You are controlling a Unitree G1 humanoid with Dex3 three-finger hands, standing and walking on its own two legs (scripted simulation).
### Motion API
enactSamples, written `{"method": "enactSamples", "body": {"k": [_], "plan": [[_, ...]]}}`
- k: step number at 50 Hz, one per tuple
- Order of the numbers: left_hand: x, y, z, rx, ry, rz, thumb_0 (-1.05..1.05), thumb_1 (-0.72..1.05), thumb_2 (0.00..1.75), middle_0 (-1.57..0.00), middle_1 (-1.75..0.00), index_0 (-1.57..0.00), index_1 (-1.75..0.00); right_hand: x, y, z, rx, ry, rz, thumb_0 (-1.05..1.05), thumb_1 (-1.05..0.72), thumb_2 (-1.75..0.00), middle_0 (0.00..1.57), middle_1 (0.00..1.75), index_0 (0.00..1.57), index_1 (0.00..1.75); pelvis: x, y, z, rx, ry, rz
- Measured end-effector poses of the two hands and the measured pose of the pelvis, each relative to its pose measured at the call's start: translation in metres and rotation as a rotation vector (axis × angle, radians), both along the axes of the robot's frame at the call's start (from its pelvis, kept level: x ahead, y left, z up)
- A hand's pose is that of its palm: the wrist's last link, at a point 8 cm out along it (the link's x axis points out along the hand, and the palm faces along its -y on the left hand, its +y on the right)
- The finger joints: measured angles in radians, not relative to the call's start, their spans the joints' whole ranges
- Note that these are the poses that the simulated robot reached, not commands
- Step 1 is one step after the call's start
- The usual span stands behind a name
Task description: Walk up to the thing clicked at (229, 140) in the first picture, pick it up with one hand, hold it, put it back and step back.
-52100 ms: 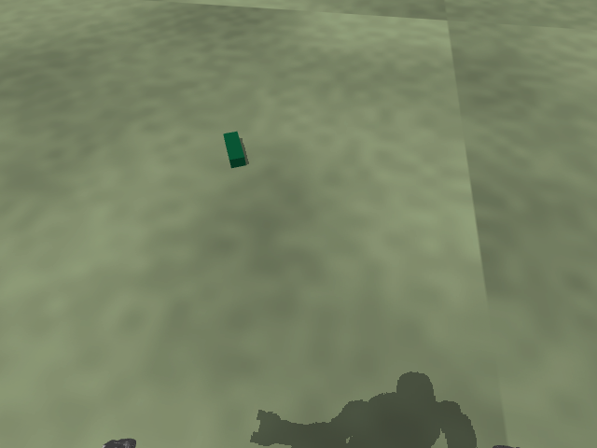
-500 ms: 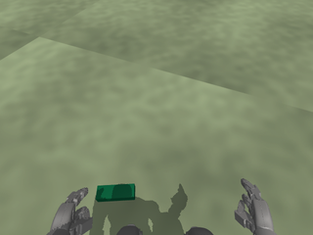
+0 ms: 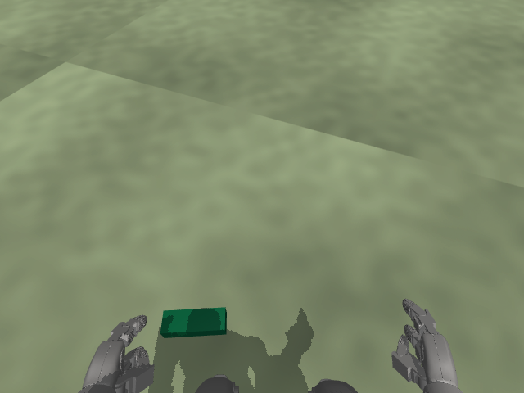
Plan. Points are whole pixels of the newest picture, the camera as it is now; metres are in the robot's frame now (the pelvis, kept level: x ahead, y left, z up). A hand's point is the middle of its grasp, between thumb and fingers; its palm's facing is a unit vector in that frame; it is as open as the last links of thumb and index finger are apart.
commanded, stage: home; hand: left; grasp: from above
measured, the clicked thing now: (194, 322) +0.43 +0.25 -0.68
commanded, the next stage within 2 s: stand in 0.10 s
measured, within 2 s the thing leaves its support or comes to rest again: neither
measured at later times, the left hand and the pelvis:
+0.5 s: hand out of the picture +0.11 +0.24 -0.10, palm faces +0.03 -0.94 -0.35, open 7.4 cm; pelvis -0.01 +0.00 +0.03, yaw +1 degrees
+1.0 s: hand out of the picture +0.02 +0.24 -0.10, palm faces +0.04 -0.94 -0.33, open 7.4 cm; pelvis -0.01 +0.01 +0.06, yaw +2 degrees
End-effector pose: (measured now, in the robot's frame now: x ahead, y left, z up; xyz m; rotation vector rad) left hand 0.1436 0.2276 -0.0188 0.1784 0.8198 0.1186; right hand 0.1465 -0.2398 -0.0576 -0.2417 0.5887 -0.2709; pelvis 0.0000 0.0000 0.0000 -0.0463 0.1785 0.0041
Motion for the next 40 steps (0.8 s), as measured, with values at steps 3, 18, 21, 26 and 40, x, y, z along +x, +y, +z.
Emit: {"method": "enactSamples", "body": {"k": [3, 18, 21, 26, 40], "plan": [[0.001, 0.000, 0.000, 0.000, -0.003, -0.001, 0.01, 0.91, 0.89, -0.20, -0.29, -0.20, -0.30, 0.000, 0.000, 0.000, 0.000, 0.001, 0.000, 0.01, -0.90, -0.90, 0.21, 0.30, 0.21, 0.30, 0.000, 0.000, 0.000, 0.000, 0.000, 0.000], [-0.005, 0.031, -0.034, 0.127, 0.041, -0.019, 0.01, 0.90, 0.89, -0.20, -0.30, -0.20, -0.30, -0.019, -0.017, -0.022, -0.028, 0.375, 0.149, 0.01, -0.90, -0.90, 0.21, 0.30, 0.21, 0.30, -0.007, -0.001, 0.018, 0.047, -0.123, 0.006], [-0.022, 0.044, -0.041, 0.140, 0.113, 0.015, 0.01, 0.91, 0.89, -0.20, -0.30, -0.20, -0.30, -0.030, -0.025, -0.020, -0.010, 0.422, 0.113, 0.01, -0.90, -0.90, 0.21, 0.30, 0.21, 0.30, -0.007, 0.000, 0.024, 0.050, -0.142, 0.004], [-0.055, 0.058, -0.049, 0.147, 0.229, 0.063, 0.01, 0.91, 0.89, -0.20, -0.30, -0.20, -0.30, -0.047, -0.032, -0.018, -0.003, 0.490, 0.067, 0.01, -0.91, -0.90, 0.21, 0.30, 0.21, 0.30, -0.005, 0.004, 0.033, 0.046, -0.170, 0.007], [-0.113, 0.060, -0.051, 0.099, 0.400, 0.122, 0.01, 0.91, 0.89, -0.20, -0.30, -0.20, -0.30, -0.078, -0.019, -0.010, 0.040, 0.594, 0.020, 0.01, -0.91, -0.90, 0.21, 0.30, 0.21, 0.30, -0.008, 0.010, 0.055, 0.038, -0.235, 0.020]]}}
